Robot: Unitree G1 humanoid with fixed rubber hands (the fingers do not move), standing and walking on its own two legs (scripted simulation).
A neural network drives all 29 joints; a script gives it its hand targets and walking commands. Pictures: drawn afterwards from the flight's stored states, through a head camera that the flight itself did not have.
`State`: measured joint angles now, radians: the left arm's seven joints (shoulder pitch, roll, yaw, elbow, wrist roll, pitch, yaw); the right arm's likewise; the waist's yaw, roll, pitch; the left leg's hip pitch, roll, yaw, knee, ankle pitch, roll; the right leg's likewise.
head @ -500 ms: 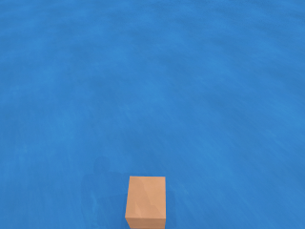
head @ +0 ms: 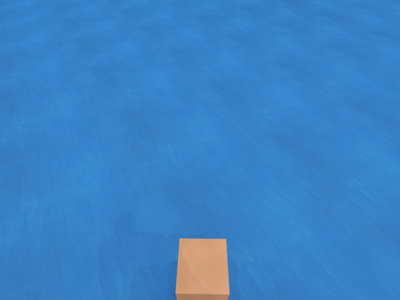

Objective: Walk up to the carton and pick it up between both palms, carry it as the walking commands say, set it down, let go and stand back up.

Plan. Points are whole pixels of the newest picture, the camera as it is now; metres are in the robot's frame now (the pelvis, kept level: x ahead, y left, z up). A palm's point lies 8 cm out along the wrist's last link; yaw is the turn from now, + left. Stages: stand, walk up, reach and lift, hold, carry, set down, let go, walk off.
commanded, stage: walk up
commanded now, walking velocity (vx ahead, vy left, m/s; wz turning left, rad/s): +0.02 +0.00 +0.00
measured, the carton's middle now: (202, 274) +0.39 +0.02 -0.65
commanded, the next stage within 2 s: stand in 0.80 s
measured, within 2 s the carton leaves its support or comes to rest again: neither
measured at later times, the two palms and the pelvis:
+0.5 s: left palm out of the picture -0.01 +0.24 -0.15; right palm out of the picture -0.01 -0.18 -0.15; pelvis +0.02 +0.03 +0.00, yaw +0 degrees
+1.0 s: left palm out of the picture -0.03 +0.25 -0.15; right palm out of the picture +0.00 -0.18 -0.15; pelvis +0.01 +0.04 +0.00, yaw +1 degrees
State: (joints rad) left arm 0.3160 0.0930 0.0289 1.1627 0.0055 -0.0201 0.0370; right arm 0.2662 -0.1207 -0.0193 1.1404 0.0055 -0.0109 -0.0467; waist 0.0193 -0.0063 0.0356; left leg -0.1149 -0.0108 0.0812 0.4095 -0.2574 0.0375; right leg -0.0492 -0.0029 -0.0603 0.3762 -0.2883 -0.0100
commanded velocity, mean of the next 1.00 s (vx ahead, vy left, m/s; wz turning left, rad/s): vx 0.01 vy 0.00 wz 0.00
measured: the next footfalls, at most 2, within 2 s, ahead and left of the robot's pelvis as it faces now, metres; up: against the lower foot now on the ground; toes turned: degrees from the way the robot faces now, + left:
none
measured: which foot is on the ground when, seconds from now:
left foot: down 0.00-1.00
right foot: down 0.00-1.00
